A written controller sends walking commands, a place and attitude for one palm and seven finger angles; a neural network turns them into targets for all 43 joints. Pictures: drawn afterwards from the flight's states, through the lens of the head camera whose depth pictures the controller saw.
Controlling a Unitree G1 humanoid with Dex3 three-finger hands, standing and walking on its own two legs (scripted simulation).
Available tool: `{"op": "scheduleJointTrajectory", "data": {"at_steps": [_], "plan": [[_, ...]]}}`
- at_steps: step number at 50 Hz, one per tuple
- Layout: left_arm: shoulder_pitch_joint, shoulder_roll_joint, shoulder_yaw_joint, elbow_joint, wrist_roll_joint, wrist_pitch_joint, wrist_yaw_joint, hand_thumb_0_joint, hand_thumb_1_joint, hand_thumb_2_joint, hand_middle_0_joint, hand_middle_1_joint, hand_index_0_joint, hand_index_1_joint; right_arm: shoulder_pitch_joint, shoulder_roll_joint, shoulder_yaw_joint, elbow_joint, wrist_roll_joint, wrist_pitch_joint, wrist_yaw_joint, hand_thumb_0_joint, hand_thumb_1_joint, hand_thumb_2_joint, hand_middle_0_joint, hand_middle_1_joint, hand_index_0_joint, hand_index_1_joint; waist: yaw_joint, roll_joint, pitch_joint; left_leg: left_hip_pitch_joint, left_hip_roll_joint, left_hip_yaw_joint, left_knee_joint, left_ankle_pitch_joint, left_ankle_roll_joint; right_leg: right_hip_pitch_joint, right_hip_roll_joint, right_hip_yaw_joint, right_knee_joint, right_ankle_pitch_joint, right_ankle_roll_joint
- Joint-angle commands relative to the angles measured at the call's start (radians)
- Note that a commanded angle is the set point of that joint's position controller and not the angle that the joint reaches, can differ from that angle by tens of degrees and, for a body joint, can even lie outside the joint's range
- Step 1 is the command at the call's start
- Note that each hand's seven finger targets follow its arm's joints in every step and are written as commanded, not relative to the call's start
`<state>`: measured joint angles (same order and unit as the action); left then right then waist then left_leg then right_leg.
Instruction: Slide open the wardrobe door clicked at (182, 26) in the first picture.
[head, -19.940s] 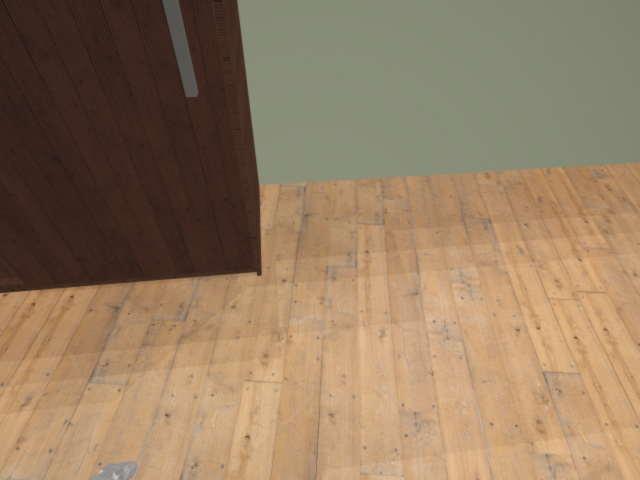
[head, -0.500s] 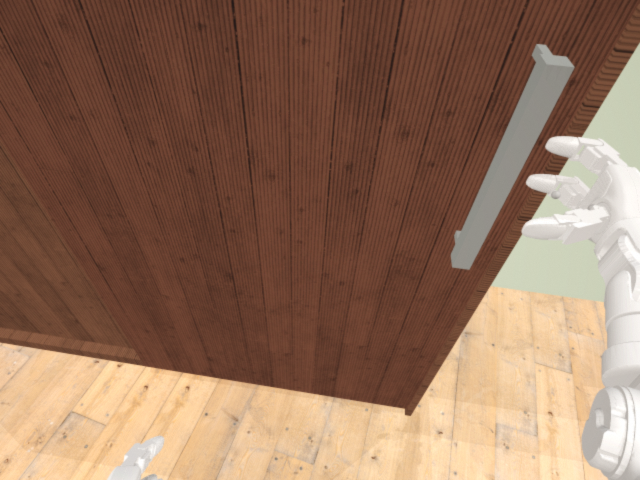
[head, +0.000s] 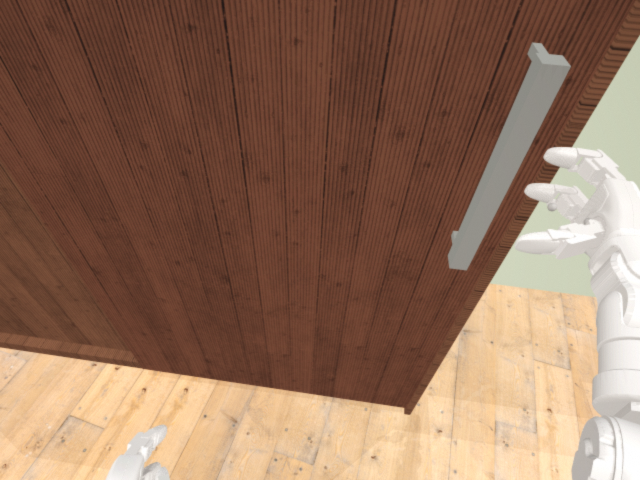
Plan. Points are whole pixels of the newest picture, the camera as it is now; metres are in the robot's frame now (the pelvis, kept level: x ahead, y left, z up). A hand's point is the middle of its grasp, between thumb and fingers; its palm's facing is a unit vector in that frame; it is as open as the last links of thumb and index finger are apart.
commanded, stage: move the hooked fingers beside the handle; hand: right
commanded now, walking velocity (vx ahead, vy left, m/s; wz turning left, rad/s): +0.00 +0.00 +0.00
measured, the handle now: (490, 173) +0.47 -0.17 +0.18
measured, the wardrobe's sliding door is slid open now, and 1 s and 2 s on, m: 0.00 0.00 0.00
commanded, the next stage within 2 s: feel for the door with the fingertips in 1.64 s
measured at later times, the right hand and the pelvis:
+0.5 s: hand (552, 199) +0.40 -0.22 +0.20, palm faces +0.08 +1.00 -0.01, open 14.0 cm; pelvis +0.00 +0.00 +0.00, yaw +0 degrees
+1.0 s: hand (558, 204) +0.40 -0.23 +0.19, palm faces +0.08 +1.00 +0.00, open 14.0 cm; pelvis -0.01 +0.00 +0.00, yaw -1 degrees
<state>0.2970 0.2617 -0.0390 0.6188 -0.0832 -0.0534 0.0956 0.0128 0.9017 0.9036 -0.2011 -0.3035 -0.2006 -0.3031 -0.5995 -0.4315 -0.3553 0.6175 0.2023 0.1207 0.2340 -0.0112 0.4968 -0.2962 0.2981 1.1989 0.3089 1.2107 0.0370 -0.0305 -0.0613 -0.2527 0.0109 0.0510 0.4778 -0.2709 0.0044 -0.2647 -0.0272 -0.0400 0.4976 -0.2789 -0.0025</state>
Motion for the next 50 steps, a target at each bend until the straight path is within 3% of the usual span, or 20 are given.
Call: {"op": "scheduleJointTrajectory", "data": {"at_steps": [1,2,6,8,11,13,17,19,23,26,28,30,35,39,42,45,47,48,49,50], "plan": [[-0.052,0.138,0.046,-0.119,-0.003,-0.048,0.021,0.0,0.9,0.9,-0.2,-0.3,-0.2,-0.3,-0.54,-0.295,-0.037,-0.267,0.007,-0.091,0.003,0.0,0.5,-0.3,0.3,1.2,0.3,1.2,0.008,-0.056,-0.255,0.06,-0.017,-0.021,-0.047,0.345,0.02,0.165,0.019,0.038,-0.031,0.313,-0.045],[-0.055,0.137,0.045,-0.116,-0.003,-0.05,0.022,0.0,0.9,0.9,-0.2,-0.3,-0.2,-0.3,-0.57,-0.298,-0.031,-0.291,0.002,-0.092,0.004,0.0,0.5,-0.3,0.3,1.2,0.3,1.2,0.011,-0.104,-0.264,0.052,-0.015,-0.021,-0.048,0.34,0.024,0.179,0.022,0.041,-0.028,0.318,-0.041],[-0.06,0.134,0.042,-0.114,-0.005,-0.056,0.023,0.0,0.9,0.9,-0.2,-0.3,-0.2,-0.3,-0.529,-0.239,0.013,-0.273,0.013,-0.061,0.016,0.0,0.5,-0.3,0.3,1.2,0.3,1.2,0.011,-0.108,-0.272,0.043,-0.019,-0.009,-0.05,0.339,0.029,0.202,0.02,0.054,-0.025,0.335,-0.036],[-0.056,0.137,0.045,-0.11,-0.006,-0.058,0.023,0.0,0.9,0.9,-0.2,-0.3,-0.2,-0.3,-0.498,-0.189,0.039,-0.219,0.036,-0.039,0.025,0.0,0.5,-0.3,0.3,1.2,0.3,1.2,0.016,-0.022,-0.246,0.042,-0.021,0.001,-0.056,0.332,0.025,0.175,0.019,0.054,-0.026,0.312,-0.04],[-0.059,0.148,0.047,-0.109,-0.007,-0.05,0.023,0.0,0.9,0.9,-0.2,-0.3,-0.2,-0.3,-0.425,-0.234,-0.016,-0.13,0.041,-0.002,0.023,0.0,0.5,-0.3,0.3,1.2,0.3,1.2,-0.002,0.06,-0.215,0.048,-0.016,-0.003,-0.059,0.314,0.017,0.117,0.024,0.047,-0.037,0.26,-0.041],[-0.054,0.15,0.047,-0.113,-0.004,-0.04,0.02,0.0,0.9,0.9,-0.2,-0.3,-0.2,-0.3,-0.399,-0.276,-0.048,-0.111,0.031,-0.002,0.009,0.0,0.5,-0.3,0.3,1.2,0.3,1.2,-0.017,0.07,-0.202,0.063,-0.012,-0.002,-0.055,0.309,0.018,0.087,0.024,0.044,-0.039,0.259,-0.041],[-0.06,0.139,0.047,-0.124,-0.001,-0.039,0.015,0.0,0.9,0.9,-0.2,-0.3,-0.2,-0.3,-0.531,-0.27,-0.016,-0.237,0.001,-0.056,-0.019,0.0,0.5,-0.3,0.3,1.2,0.3,1.2,0.001,-0.018,-0.251,0.055,-0.013,-0.013,-0.046,0.321,0.021,0.137,0.023,0.047,-0.033,0.295,-0.04],[-0.065,0.137,0.046,-0.135,0.003,-0.041,0.017,0.0,0.9,0.9,-0.2,-0.3,-0.2,-0.3,-0.551,-0.306,-0.045,-0.312,0.005,-0.094,-0.024,0.0,0.5,-0.3,0.3,1.2,0.3,1.2,-0.007,-0.033,-0.319,0.1,-0.016,-0.021,-0.042,0.35,0.021,0.17,0.023,0.048,-0.03,0.328,-0.044],[-0.065,0.132,0.043,-0.129,0.003,-0.053,0.021,0.0,0.9,0.9,-0.2,-0.3,-0.2,-0.3,-0.535,-0.292,-0.043,-0.335,0.018,-0.116,-0.01,0.0,0.5,-0.3,0.3,1.2,0.3,1.2,-0.007,-0.05,-0.34,0.119,-0.019,-0.017,-0.047,0.37,0.023,0.202,0.02,0.046,-0.031,0.355,-0.043],[-0.064,0.136,0.041,-0.112,-0.004,-0.049,0.022,0.0,0.9,0.9,-0.2,-0.3,-0.2,-0.3,-0.448,-0.264,-0.03,-0.21,0.016,-0.056,0.006,0.0,0.5,-0.3,0.3,1.2,0.3,1.2,-0.009,-0.041,-0.235,0.082,-0.019,-0.011,-0.06,0.336,0.022,0.146,0.022,0.041,-0.05,0.298,-0.04],[-0.052,0.148,0.045,-0.102,-0.008,-0.043,0.021,0.0,0.9,0.9,-0.2,-0.3,-0.2,-0.3,-0.404,-0.231,-0.001,-0.095,0.019,-0.006,0.017,0.0,0.5,-0.3,0.3,1.2,0.3,1.2,0.003,0.036,-0.154,0.045,-0.017,-0.003,-0.076,0.281,0.018,0.093,0.022,0.038,-0.054,0.229,-0.042],[-0.05,0.156,0.046,-0.104,-0.01,-0.037,0.022,0.0,0.9,0.9,-0.2,-0.3,-0.2,-0.3,-0.432,-0.24,0.007,-0.066,0.016,0.022,0.023,0.0,0.5,-0.3,0.3,1.2,0.3,1.2,0.006,0.034,-0.124,0.014,-0.015,-0.005,-0.082,0.239,0.015,0.067,0.022,0.04,-0.062,0.187,-0.04],[-0.058,0.143,0.052,-0.136,0.001,-0.044,0.018,0.0,0.9,0.9,-0.2,-0.3,-0.2,-0.3,-0.52,-0.301,-0.045,-0.289,0.023,-0.069,0.007,0.0,0.5,-0.3,0.3,1.2,0.3,1.2,-0.008,-0.005,-0.312,0.101,-0.018,-0.022,-0.056,0.333,0.019,0.155,0.025,0.042,-0.037,0.292,-0.046],[-0.066,0.136,0.046,-0.128,0.004,-0.057,0.02,0.0,0.9,0.9,-0.2,-0.3,-0.2,-0.3,-0.54,-0.333,-0.082,-0.376,0.031,-0.135,-0.004,0.0,0.5,-0.3,0.3,1.2,0.3,1.2,-0.012,-0.041,-0.349,0.132,-0.023,-0.024,-0.051,0.365,0.019,0.194,0.023,0.043,-0.038,0.332,-0.046],[-0.068,0.134,0.041,-0.105,-0.003,-0.061,0.022,0.0,0.9,0.9,-0.2,-0.3,-0.2,-0.3,-0.509,-0.258,-0.021,-0.248,0.019,-0.085,0.0,0.0,0.5,-0.3,0.3,1.2,0.3,1.2,0.003,-0.047,-0.22,0.056,-0.022,-0.013,-0.072,0.287,0.02,0.153,0.023,0.044,-0.056,0.259,-0.041],[-0.056,0.149,0.042,-0.095,-0.007,-0.048,0.022,0.0,0.9,0.9,-0.2,-0.3,-0.2,-0.3,-0.446,-0.262,-0.016,-0.099,0.008,-0.004,0.005,0.0,0.5,-0.3,0.3,1.2,0.3,1.2,0.002,-0.009,-0.139,0.022,-0.017,-0.01,-0.086,0.242,0.017,0.088,0.026,0.04,-0.064,0.197,-0.04],[-0.048,0.155,0.042,-0.099,-0.01,-0.039,0.021,0.0,0.9,0.9,-0.2,-0.3,-0.2,-0.3,-0.437,-0.266,-0.008,-0.041,0.004,0.026,0.016,0.0,0.5,-0.3,0.3,1.2,0.3,1.2,0.004,0.011,-0.113,0.003,-0.015,-0.007,-0.089,0.203,0.017,0.055,0.025,0.045,-0.067,0.163,-0.037],[-0.047,0.158,0.045,-0.104,-0.006,-0.038,0.021,0.0,0.9,0.9,-0.2,-0.3,-0.2,-0.3,-0.455,-0.247,0.01,-0.051,0.009,0.02,0.018,0.0,0.5,-0.3,0.3,1.2,0.3,1.2,0.008,0.024,-0.128,0.008,-0.014,-0.008,-0.089,0.205,0.016,0.061,0.026,0.041,-0.06,0.164,-0.04],[-0.046,0.158,0.048,-0.109,-0.005,-0.039,0.021,0.0,0.9,0.9,-0.2,-0.3,-0.2,-0.3,-0.479,-0.285,-0.021,-0.063,0.01,0.006,0.017,0.0,0.5,-0.3,0.3,1.2,0.3,1.2,0.005,0.053,-0.156,0.016,-0.015,-0.01,-0.085,0.207,0.015,0.066,0.024,0.048,-0.059,0.168,-0.041],[-0.052,0.155,0.048,-0.117,-0.005,-0.041,0.022,0.0,0.9,0.9,-0.2,-0.3,-0.2,-0.3,-0.519,-0.273,-0.004,-0.104,0.013,-0.016,0.021,0.0,0.5,-0.3,0.3,1.2,0.3,1.2,0.011,0.025,-0.195,0.024,-0.014,-0.019,-0.08,0.225,0.015,0.087,0.026,0.041,-0.05,0.184,-0.044]]}}
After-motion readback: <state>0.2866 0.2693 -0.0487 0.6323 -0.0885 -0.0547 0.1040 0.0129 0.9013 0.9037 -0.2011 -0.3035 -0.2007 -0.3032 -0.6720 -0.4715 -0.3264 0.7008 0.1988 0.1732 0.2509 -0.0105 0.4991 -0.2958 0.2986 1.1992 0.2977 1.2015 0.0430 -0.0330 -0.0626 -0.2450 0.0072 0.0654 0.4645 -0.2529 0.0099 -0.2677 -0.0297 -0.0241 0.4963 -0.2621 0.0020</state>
